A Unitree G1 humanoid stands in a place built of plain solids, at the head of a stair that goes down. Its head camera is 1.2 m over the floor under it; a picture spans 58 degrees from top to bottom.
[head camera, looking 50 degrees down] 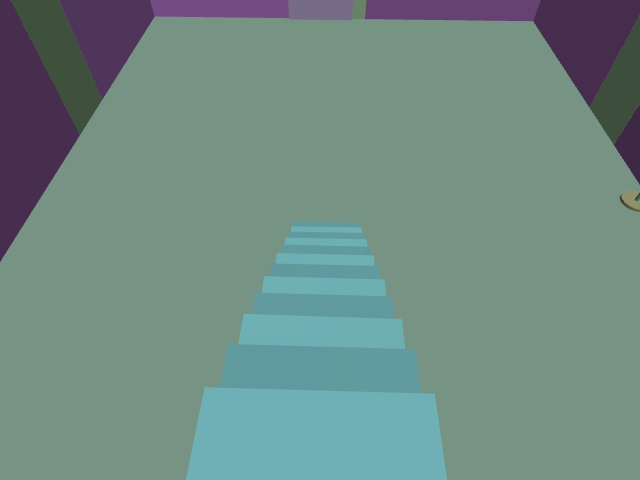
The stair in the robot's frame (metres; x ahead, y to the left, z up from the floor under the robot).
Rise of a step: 0.18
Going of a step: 0.22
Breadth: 0.65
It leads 2 degrees to the right of straight ahead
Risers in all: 12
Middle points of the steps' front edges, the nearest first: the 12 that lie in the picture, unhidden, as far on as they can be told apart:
0.46 0.00 0.00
0.68 0.00 -0.18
0.90 -0.01 -0.35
1.11 -0.02 -0.53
1.33 -0.02 -0.71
1.55 -0.03 -0.88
1.77 -0.03 -1.06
1.99 -0.04 -1.24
2.21 -0.05 -1.41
2.43 -0.05 -1.59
2.65 -0.06 -1.77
2.87 -0.07 -1.94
